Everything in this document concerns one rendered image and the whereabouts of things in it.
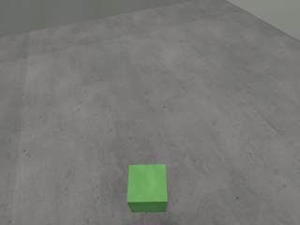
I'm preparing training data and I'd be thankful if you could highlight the carton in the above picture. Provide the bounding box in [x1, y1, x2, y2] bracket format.
[127, 164, 168, 213]

